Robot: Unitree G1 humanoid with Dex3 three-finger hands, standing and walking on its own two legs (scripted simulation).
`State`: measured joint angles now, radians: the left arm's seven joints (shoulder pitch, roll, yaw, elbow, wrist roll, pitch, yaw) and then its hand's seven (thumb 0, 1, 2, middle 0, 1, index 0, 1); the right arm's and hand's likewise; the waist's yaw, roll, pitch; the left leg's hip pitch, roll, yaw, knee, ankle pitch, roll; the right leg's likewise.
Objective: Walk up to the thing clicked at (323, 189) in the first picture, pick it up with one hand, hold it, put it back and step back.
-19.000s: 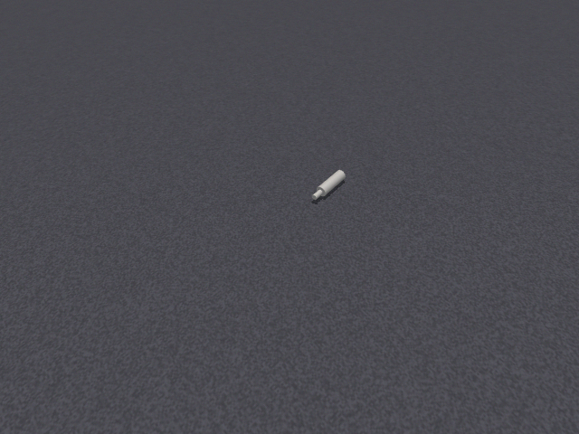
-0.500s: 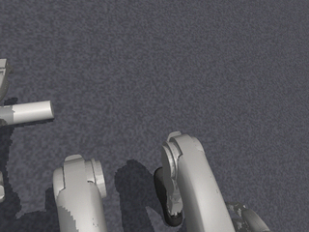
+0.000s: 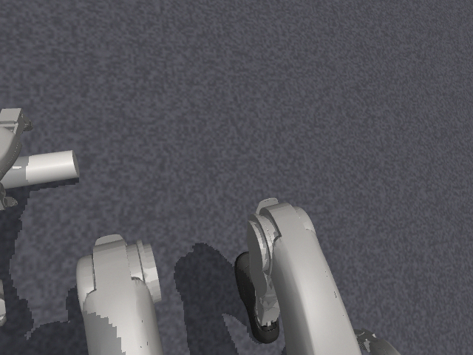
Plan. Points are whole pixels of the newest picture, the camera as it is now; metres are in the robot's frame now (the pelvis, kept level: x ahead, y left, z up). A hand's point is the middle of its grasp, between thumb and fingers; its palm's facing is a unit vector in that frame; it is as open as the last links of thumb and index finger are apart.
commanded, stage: rest palm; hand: left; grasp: from above
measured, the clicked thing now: (10, 173) +0.47 +0.34 -0.29
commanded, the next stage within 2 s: close in 0.98 s
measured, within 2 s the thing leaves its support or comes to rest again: neither
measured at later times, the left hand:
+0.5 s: hand (19, 173) +0.45 +0.30 -0.23, palm faces -0.48 -0.11 -0.87, open 14.0 cm
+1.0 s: hand (20, 171) +0.46 +0.31 -0.25, palm faces -0.47 -0.13 -0.88, open 14.0 cm
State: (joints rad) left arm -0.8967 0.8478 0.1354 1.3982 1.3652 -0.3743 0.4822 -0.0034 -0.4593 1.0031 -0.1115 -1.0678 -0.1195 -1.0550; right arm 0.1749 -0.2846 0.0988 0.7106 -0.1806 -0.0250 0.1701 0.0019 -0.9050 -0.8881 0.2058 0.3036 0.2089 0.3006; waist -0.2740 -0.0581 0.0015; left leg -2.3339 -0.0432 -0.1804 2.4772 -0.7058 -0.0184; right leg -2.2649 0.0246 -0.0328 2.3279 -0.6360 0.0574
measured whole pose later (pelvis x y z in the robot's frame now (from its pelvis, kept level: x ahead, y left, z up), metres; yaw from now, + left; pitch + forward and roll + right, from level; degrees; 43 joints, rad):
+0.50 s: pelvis +0.00 +0.00 -0.01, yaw -1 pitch +31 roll -12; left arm -1.01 0.95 0.14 1.63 1.37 -0.35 0.51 0.00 -0.50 0.99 -0.08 -1.01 -0.08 -1.01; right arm 0.15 -0.31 0.19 0.69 -0.22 -0.09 0.18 0.00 -0.90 -0.89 0.20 0.30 0.21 0.30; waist -0.35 -0.09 0.09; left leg -2.34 -0.04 -0.21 2.51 -0.72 -0.03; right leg -2.27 0.04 -0.06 2.35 -0.63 0.07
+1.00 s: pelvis +0.00 +0.01 -0.02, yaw -4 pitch +28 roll -15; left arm -1.03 1.03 0.17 1.72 1.36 -0.28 0.56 0.00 -0.51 1.02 -0.09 -1.00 -0.07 -1.01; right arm 0.13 -0.33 0.24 0.67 -0.27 -0.17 0.25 0.00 -0.90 -0.89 0.20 0.30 0.21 0.30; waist -0.38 -0.11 0.13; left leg -2.35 -0.03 -0.24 2.58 -0.74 -0.01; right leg -2.26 0.05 -0.08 2.37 -0.63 0.07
